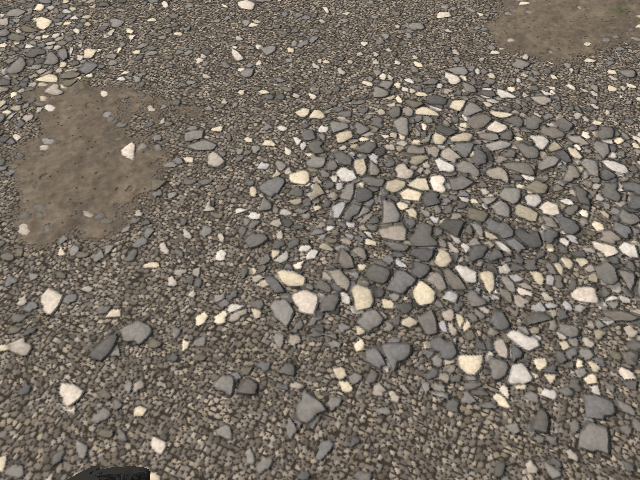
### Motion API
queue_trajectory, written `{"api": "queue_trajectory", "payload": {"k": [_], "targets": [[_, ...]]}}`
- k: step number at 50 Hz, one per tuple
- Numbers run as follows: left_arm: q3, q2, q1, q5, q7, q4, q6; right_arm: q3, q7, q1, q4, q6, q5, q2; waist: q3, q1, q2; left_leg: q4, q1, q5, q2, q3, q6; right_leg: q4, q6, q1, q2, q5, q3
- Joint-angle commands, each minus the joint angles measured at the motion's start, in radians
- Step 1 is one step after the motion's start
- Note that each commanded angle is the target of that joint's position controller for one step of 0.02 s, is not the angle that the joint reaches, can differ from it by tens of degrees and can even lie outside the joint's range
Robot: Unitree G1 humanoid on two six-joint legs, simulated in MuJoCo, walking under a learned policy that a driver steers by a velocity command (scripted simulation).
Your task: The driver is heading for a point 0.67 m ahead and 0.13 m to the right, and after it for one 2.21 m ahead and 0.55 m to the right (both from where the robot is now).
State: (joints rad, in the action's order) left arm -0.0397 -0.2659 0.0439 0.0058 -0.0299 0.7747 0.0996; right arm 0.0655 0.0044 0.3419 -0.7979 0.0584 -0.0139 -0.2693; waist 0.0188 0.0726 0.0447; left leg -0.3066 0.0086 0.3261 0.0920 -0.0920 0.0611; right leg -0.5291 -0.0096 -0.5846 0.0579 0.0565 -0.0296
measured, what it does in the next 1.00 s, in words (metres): walks ahead: right foot, then left foot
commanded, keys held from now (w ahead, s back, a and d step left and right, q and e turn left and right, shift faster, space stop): w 0.44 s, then w+e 0.56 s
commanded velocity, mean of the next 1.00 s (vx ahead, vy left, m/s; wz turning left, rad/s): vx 0.50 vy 0.00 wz -0.17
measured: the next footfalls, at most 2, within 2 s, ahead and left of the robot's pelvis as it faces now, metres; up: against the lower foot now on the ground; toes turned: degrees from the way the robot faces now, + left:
right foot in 0.06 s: +0.22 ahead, -0.13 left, +0.00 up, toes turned +0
left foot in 0.62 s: +0.51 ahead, +0.11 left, +0.00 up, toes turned -2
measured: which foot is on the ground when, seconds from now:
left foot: down 0.00-0.08, up 0.10-0.60, down 0.62-1.00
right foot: up 0.00-0.04, down 0.06-0.62, up 0.64-1.00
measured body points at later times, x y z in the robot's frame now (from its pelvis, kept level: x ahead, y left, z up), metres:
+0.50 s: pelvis +0.27 -0.03 +0.01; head +0.30 -0.04 +0.46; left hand +0.27 +0.24 -0.12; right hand +0.49 -0.27 -0.08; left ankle +0.45 +0.13 -0.69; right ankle +0.18 -0.13 -0.74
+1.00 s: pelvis +0.53 -0.01 +0.00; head +0.55 -0.02 +0.45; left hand +0.76 +0.20 -0.09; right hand +0.49 -0.30 -0.12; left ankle +0.47 +0.11 -0.74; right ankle +0.66 -0.20 -0.69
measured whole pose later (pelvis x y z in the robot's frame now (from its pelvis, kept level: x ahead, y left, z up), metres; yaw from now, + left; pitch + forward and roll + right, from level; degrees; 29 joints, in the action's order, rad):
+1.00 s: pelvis +0.53 -0.01 +0.00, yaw -15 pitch +1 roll +3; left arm -0.07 -0.29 0.13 0.02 -0.03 0.76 0.02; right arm 0.08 0.01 0.31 -0.87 0.09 0.01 -0.27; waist 0.02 0.07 0.04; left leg -0.23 -0.02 0.26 0.01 0.22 0.00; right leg -0.76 0.01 -0.68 0.12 -0.01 -0.03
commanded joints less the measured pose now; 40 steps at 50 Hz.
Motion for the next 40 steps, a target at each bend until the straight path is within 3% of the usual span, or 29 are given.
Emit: {"api": "queue_trajectory", "payload": {"k": [1,2,3,4,5,6,7,8,9,10,11,13,15,20,23,26,28,29,30,31,32,33,34,36,38,40], "targets": [[-0.032,-0.124,-0.063,0.002,-0.009,-0.084,0.026,0.045,0.01,0.031,0.021,-0.003,-0.001,-0.168,0.017,-0.026,-0.15,-0.011,-0.037,-0.483,-0.315,-0.153,0.126,0.033,0.047,0.031,-0.012,-0.095,0.006],[-0.042,-0.141,0.011,0.001,-0.007,-0.064,0.028,0.045,0.011,0.01,0.025,-0.007,0.0,-0.171,-0.023,-0.072,-0.153,-0.092,-0.037,-0.639,-0.291,-0.13,0.109,0.058,0.069,0.139,-0.041,-0.109,0.036],[-0.061,-0.177,0.145,-0.005,-0.002,-0.024,0.029,0.036,0.011,0.001,0.031,-0.01,0.005,-0.152,-0.118,-0.134,-0.13,-0.256,0.004,-0.727,-0.234,-0.088,0.085,0.056,0.102,0.337,-0.042,-0.076,0.041],[-0.072,-0.234,0.316,-0.017,0.003,0.0,0.029,0.016,0.012,0.01,0.053,-0.012,0.022,-0.109,-0.271,-0.192,-0.028,-0.548,0.175,-0.497,-0.162,-0.038,0.05,0.029,0.168,0.622,0.122,-0.054,-0.149],[-0.091,-0.295,0.387,-0.014,-0.005,0.035,0.02,-0.008,0.004,0.172,0.052,0.007,0.001,-0.015,-0.38,-0.124,0.28,-0.892,0.571,0.164,0.009,0.007,-0.027,0.131,0.333,0.953,0.328,-0.269,-0.618],[-0.065,-0.197,0.384,0.012,-0.01,0.033,0.019,0.003,0.002,0.122,0.038,0.019,-0.01,-0.103,-0.337,-0.166,0.179,-0.994,0.705,0.247,-0.032,-0.09,-0.02,0.227,0.31,0.944,0.318,-0.497,-0.727],[-0.051,-0.153,0.307,0.011,-0.005,0.018,0.017,0.017,-0.001,0.004,0.069,0.026,-0.022,-0.153,-0.186,-0.171,0.092,-1.002,0.76,0.156,-0.086,-0.065,-0.012,0.244,0.261,0.814,0.287,-0.502,-0.575],[-0.044,-0.142,0.234,-0.002,-0.003,0.002,0.01,0.015,0.002,-0.062,0.085,0.03,-0.015,-0.147,-0.108,-0.146,0.008,-0.958,0.729,0.068,-0.137,-0.023,-0.011,0.261,0.234,0.673,0.247,-0.404,-0.461],[-0.036,-0.123,0.197,-0.011,-0.003,-0.001,0.008,0.018,0.003,-0.09,0.092,0.03,0.0,-0.139,-0.051,-0.124,-0.004,-0.898,0.705,0.017,-0.165,-0.01,-0.017,0.285,0.235,0.565,0.216,-0.295,-0.389],[-0.029,-0.107,0.183,-0.02,-0.003,-0.001,0.011,0.022,0.002,-0.073,0.09,0.026,0.004,-0.129,-0.047,-0.095,0.023,-0.858,0.647,-0.019,-0.192,-0.012,-0.018,0.305,0.227,0.506,0.187,-0.214,-0.334],[-0.026,-0.1,0.182,-0.018,-0.003,0.003,0.013,0.02,0.001,-0.051,0.084,0.02,0.003,-0.112,-0.05,-0.081,0.042,-0.827,0.614,-0.033,-0.199,-0.004,-0.024,0.324,0.228,0.479,0.167,-0.166,-0.293],[-0.03,-0.117,0.196,-0.008,0.0,0.017,0.018,0.015,0.003,-0.045,0.081,0.01,0.005,-0.086,-0.043,-0.071,0.044,-0.764,0.614,-0.052,-0.21,0.016,-0.041,0.355,0.243,0.449,0.16,-0.084,-0.23],[-0.037,-0.146,0.215,-0.005,0.009,0.031,0.016,0.011,0.006,-0.108,0.103,0.006,0.011,-0.076,-0.02,-0.081,0.024,-0.673,0.665,-0.128,-0.222,0.027,-0.063,0.384,0.253,0.449,0.163,-0.024,-0.19],[-0.038,-0.162,0.275,0.006,0.023,0.064,0.0,-0.003,-0.006,-0.257,0.134,0.017,0.008,-0.046,0.008,-0.13,0.018,-0.388,0.641,-0.379,-0.198,0.061,-0.075,0.398,0.207,0.471,0.112,0.014,-0.07],[-0.038,-0.167,0.339,0.013,0.023,0.094,-0.012,-0.007,-0.019,-0.356,0.164,0.026,0.001,-0.042,0.037,-0.168,0.012,-0.286,0.624,-0.413,-0.174,0.076,-0.072,0.376,0.206,0.513,0.131,-0.002,-0.076],[-0.042,-0.176,0.371,0.018,0.03,0.113,-0.033,-0.005,-0.037,-0.414,0.194,0.041,-0.003,-0.054,0.055,-0.165,0.02,-0.211,0.627,-0.344,-0.149,0.064,-0.057,0.314,0.203,0.591,0.171,0.031,-0.126],[-0.05,-0.195,0.356,0.02,0.037,0.114,-0.042,0.005,-0.041,-0.372,0.187,0.051,-0.002,-0.083,0.034,-0.126,0.039,-0.172,0.541,-0.284,-0.132,0.062,-0.039,0.256,0.186,0.611,0.188,0.089,-0.157],[-0.054,-0.205,0.332,0.021,0.039,0.109,-0.045,0.015,-0.038,-0.303,0.169,0.055,0.0,-0.105,-0.003,-0.079,0.048,-0.144,0.426,-0.271,-0.111,0.08,-0.022,0.187,0.171,0.596,0.173,0.196,-0.15],[-0.047,-0.188,0.319,0.017,0.039,0.103,-0.045,0.038,-0.03,-0.165,0.128,0.057,0.006,-0.148,-0.096,-0.012,0.033,-0.132,0.211,-0.292,-0.107,0.09,0.007,0.041,0.143,0.542,0.119,0.271,-0.116],[-0.026,-0.134,0.3,-0.002,0.038,0.073,-0.04,0.058,-0.018,0.017,0.099,0.057,0.025,-0.214,-0.253,0.065,-0.034,-0.193,-0.1,-0.323,-0.258,-0.05,0.07,-0.232,0.104,0.357,0.056,0.091,-0.075],[0.007,-0.014,0.436,0.001,0.035,0.054,-0.021,0.075,-0.014,0.085,0.08,0.044,0.033,-0.293,-0.401,0.013,-0.3,-0.141,-0.451,-0.23,-0.516,-0.462,0.215,-0.585,0.036,-0.025,-0.098,-0.509,0.0],[-0.012,-0.104,0.418,0.027,0.031,0.072,-0.008,0.055,-0.014,0.1,0.078,0.036,0.023,-0.202,-0.425,0.043,-0.282,-0.048,-0.424,-0.057,-0.524,-0.603,0.233,-0.728,0.031,-0.133,-0.068,-0.646,-0.105],[-0.033,-0.167,0.327,0.045,0.03,0.048,-0.007,0.037,-0.01,0.031,0.082,0.036,0.017,-0.15,-0.251,0.041,-0.213,-0.02,-0.292,-0.029,-0.486,-0.444,0.183,-0.766,0.034,-0.197,-0.02,-0.573,-0.097],[-0.039,-0.146,0.248,0.028,0.036,0.032,-0.019,0.018,-0.013,-0.089,0.08,0.039,0.019,-0.091,-0.091,-0.014,-0.144,0.054,-0.029,-0.121,-0.404,-0.232,0.136,-0.696,0.028,-0.144,0.048,-0.43,-0.067],[-0.042,-0.106,0.282,0.028,0.035,0.036,-0.047,0.014,-0.017,-0.149,0.07,0.051,0.026,-0.069,-0.04,-0.069,-0.169,0.128,0.115,-0.189,-0.363,-0.104,0.12,-0.646,0.022,-0.047,0.08,-0.364,-0.07],[-0.04,-0.075,0.271,0.026,0.034,0.019,-0.068,0.022,-0.014,-0.162,0.054,0.062,0.025,-0.085,-0.012,-0.088,-0.146,0.168,0.163,-0.271,-0.367,-0.022,0.133,-0.615,0.01,-0.052,0.089,-0.322,-0.067]]}}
